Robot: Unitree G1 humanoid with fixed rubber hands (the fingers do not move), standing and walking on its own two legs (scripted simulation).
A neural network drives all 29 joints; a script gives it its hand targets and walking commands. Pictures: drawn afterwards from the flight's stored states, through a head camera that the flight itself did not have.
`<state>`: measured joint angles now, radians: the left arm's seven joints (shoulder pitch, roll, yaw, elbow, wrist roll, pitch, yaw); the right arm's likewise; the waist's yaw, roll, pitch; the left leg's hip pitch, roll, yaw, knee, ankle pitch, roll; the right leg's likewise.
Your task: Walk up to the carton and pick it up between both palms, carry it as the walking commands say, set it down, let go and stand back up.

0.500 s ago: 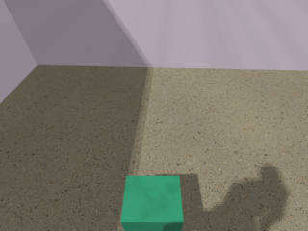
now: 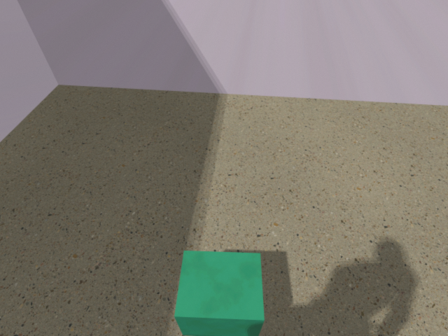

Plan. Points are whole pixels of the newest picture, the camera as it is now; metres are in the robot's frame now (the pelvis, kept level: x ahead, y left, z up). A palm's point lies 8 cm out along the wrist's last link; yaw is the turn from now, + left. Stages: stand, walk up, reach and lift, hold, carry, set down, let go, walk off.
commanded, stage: stand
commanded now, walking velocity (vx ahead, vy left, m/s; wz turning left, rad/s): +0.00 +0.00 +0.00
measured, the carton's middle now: (221, 295) +0.43 +0.03 -0.65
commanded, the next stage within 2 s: reach and lift in 0.04 s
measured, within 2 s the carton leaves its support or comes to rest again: neither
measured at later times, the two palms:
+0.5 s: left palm out of the picture +0.11 +0.24 -0.15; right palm out of the picture +0.12 -0.21 -0.15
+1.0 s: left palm (121, 321) +0.21 +0.24 -0.18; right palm (331, 324) +0.21 -0.21 -0.18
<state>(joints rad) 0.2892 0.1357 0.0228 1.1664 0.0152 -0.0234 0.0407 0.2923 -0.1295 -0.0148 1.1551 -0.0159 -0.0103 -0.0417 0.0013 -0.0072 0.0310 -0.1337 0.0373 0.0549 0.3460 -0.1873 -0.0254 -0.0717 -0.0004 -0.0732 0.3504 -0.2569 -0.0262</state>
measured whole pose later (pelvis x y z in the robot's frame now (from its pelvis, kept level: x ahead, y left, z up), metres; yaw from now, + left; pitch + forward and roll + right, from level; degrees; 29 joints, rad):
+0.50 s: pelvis -0.02 +0.02 -0.03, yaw -1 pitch +13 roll +0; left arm 0.11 0.17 0.03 0.45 -0.01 0.55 -0.02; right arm 0.10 -0.18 -0.07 0.48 -0.04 0.54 0.07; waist 0.02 0.00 -0.02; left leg -0.64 0.01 0.01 0.73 -0.31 0.00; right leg -0.58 0.00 -0.02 0.73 -0.37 -0.01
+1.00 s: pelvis -0.08 +0.03 -0.09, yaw -2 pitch +19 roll +0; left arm -0.34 0.19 0.10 0.51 -0.03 0.51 0.02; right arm -0.36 -0.23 -0.18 0.59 0.01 0.46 0.08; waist 0.02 -0.01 0.05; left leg -1.00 0.00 0.01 1.02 -0.35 0.02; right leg -0.95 0.00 0.01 1.05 -0.42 0.01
